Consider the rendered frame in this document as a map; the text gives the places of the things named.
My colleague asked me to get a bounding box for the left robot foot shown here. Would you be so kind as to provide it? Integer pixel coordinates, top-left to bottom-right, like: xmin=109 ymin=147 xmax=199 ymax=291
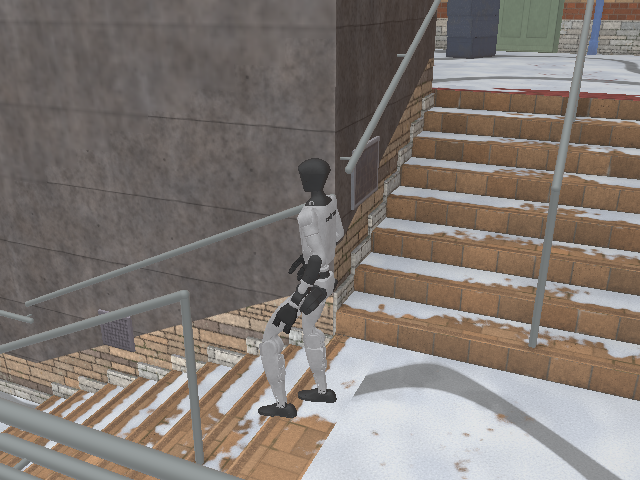
xmin=258 ymin=402 xmax=297 ymax=418

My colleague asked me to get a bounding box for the robot left hand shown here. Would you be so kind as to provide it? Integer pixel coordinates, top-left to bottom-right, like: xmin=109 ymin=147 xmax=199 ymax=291
xmin=272 ymin=303 xmax=298 ymax=334

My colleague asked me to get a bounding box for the humanoid robot head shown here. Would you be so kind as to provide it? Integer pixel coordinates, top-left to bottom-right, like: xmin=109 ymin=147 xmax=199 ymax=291
xmin=298 ymin=158 xmax=332 ymax=206

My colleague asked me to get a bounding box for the robot left forearm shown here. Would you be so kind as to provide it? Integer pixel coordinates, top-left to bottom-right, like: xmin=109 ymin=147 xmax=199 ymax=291
xmin=288 ymin=255 xmax=322 ymax=309

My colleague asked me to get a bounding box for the robot right hand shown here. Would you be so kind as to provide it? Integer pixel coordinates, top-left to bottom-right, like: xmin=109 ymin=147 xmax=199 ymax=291
xmin=288 ymin=254 xmax=307 ymax=281

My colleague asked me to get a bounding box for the right robot upper arm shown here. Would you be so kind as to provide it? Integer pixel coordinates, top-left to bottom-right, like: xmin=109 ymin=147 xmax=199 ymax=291
xmin=326 ymin=195 xmax=344 ymax=242

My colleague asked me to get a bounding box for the left robot upper arm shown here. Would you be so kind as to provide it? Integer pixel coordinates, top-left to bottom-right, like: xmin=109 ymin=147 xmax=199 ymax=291
xmin=297 ymin=207 xmax=326 ymax=267

